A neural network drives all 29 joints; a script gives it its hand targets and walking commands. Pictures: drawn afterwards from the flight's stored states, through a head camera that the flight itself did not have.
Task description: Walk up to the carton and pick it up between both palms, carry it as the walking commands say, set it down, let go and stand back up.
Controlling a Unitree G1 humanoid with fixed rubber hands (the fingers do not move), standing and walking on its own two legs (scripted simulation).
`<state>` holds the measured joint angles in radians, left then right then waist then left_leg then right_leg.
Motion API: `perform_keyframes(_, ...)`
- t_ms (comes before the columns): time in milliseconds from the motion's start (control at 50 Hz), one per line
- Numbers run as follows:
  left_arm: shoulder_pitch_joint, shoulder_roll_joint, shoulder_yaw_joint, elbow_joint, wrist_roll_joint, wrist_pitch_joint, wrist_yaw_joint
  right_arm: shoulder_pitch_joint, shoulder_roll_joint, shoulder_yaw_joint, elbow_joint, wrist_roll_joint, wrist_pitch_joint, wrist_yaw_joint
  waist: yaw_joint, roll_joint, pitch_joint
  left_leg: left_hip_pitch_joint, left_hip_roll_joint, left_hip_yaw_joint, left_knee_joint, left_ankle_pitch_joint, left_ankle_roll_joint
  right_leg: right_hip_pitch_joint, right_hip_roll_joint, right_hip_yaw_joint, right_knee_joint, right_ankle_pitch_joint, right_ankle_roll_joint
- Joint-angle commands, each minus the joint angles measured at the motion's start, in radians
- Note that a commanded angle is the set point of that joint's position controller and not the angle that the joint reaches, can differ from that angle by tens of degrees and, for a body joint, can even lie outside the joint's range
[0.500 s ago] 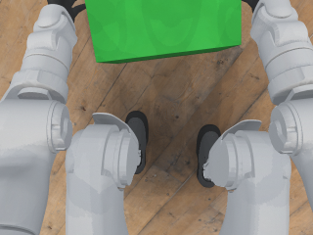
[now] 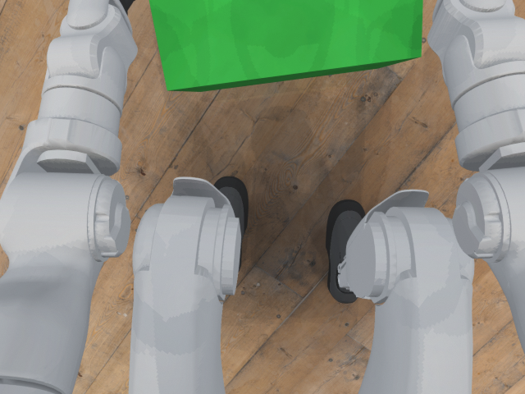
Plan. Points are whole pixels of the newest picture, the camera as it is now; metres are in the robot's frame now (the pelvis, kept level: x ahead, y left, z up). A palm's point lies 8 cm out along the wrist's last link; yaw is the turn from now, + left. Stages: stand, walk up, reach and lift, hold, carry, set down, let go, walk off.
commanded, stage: reach and lift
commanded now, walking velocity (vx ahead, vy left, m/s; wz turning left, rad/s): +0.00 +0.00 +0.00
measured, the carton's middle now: out of the picture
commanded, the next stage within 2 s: none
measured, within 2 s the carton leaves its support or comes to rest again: neither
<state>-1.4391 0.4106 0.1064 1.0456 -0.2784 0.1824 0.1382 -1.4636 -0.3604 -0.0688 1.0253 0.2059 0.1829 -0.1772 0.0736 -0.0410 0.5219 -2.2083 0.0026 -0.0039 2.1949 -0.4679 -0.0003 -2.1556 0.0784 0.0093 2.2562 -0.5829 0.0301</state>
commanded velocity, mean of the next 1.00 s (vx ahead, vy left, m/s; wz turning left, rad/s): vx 0.00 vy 0.00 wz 0.00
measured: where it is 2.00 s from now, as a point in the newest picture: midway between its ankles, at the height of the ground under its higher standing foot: (285, 256)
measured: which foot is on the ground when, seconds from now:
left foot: down 0.00-1.00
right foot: down 0.00-1.00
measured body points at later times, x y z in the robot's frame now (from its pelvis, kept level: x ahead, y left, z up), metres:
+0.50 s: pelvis +0.00 +0.01 +0.03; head +0.36 +0.05 +0.29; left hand +0.53 +0.25 -0.12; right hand +0.57 -0.12 -0.10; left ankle +0.15 +0.12 -0.32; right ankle +0.12 -0.12 -0.32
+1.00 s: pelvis -0.02 +0.00 +0.08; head +0.34 +0.04 +0.35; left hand +0.52 +0.24 -0.05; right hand +0.56 -0.13 -0.04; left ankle +0.15 +0.12 -0.32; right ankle +0.12 -0.12 -0.32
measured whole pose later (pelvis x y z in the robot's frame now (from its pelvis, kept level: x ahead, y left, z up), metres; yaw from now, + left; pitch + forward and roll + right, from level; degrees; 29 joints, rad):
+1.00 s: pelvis -0.02 +0.00 +0.08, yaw +1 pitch +25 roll -1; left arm -1.33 0.26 0.33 0.66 -0.05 0.40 0.24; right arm -1.34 -0.24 -0.32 0.65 -0.01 0.39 -0.14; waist 0.06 -0.03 0.52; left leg -1.95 -0.06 -0.03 1.93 -0.42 -0.02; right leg -1.89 0.09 0.03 1.99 -0.54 0.04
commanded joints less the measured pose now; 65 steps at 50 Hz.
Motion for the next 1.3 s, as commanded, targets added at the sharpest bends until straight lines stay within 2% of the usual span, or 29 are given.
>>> perform_keyframes(0,-0.715,-0.873,-0.270,-0.356,-0.032,-0.007,-0.294,-0.729,0.907,0.286,-0.371,0.075,-0.018,0.298,0.073,0.007,-1.810,0.795,-0.060,0.092,-0.176,0.218,0.010,0.515,0.040,-0.088,-0.230,0.160,-0.043)
perform_keyframes(120,-0.662,-0.967,-0.282,-0.362,-0.009,0.036,-0.318,-0.652,0.941,0.238,-0.335,0.031,0.014,0.325,0.025,0.044,-1.852,0.834,-0.066,0.084,-0.197,0.249,-0.003,0.479,0.043,-0.102,-0.249,0.178,-0.052)
perform_keyframes(220,-0.668,-1.010,-0.325,-0.443,-0.021,0.053,-0.328,-0.621,0.972,0.248,-0.390,0.017,0.035,0.338,-0.003,0.055,-2.010,0.911,-0.077,0.081,-0.190,0.346,-0.013,0.529,0.047,-0.102,-0.258,0.261,-0.052)
perform_keyframes(320,-0.701,-1.009,-0.372,-0.563,-0.036,0.064,-0.315,-0.666,0.971,0.323,-0.536,0.041,0.052,0.330,0.013,0.048,-2.241,1.039,-0.085,0.088,-0.194,0.430,-0.017,0.622,0.053,-0.098,-0.267,0.328,-0.046)
perform_keyframes(360,-0.694,-1.008,-0.378,-0.579,-0.029,0.076,-0.307,-0.666,0.976,0.335,-0.554,0.046,0.062,0.328,0.019,0.043,-2.266,1.064,-0.089,0.087,-0.211,0.423,-0.014,0.626,0.057,-0.100,-0.279,0.313,-0.046)
perform_keyframes(460,-0.635,-1.045,-0.355,-0.538,0.011,0.104,-0.306,-0.611,0.993,0.299,-0.502,0.013,0.086,0.343,0.014,0.056,-2.180,1.047,-0.092,0.083,-0.265,0.323,-0.017,0.550,0.057,-0.107,-0.322,0.213,-0.053)
perform_keyframes(600,-0.606,-1.103,-0.319,-0.485,0.051,0.136,-0.322,-0.598,1.016,0.254,-0.464,-0.034,0.114,0.370,-0.006,0.056,-2.164,1.028,-0.096,0.083,-0.326,0.236,-0.020,0.526,0.052,-0.110,-0.383,0.151,-0.051)
perform_keyframes(760,-0.644,-1.116,-0.338,-0.552,0.048,0.162,-0.335,-0.626,1.040,0.287,-0.525,-0.039,0.145,0.379,-0.008,0.037,-2.307,1.065,-0.105,0.095,-0.368,0.235,-0.017,0.651,0.054,-0.102,-0.438,0.180,-0.046)
perform_keyframes(1000,-0.591,-1.142,-0.337,-0.587,0.071,0.209,-0.359,-0.588,1.098,0.318,-0.558,-0.042,0.189,0.397,0.020,0.016,-2.373,1.083,-0.119,0.109,-0.444,0.221,-0.010,0.783,0.062,-0.089,-0.519,0.197,-0.041)
perform_keyframes(1280,-0.563,-1.198,-0.402,-0.638,0.058,0.232,-0.367,-0.549,1.117,0.327,-0.573,-0.046,0.204,0.416,-0.015,0.045,-2.426,1.228,-0.125,0.085,-0.541,0.227,-0.021,0.848,0.068,-0.084,-0.615,0.206,-0.043)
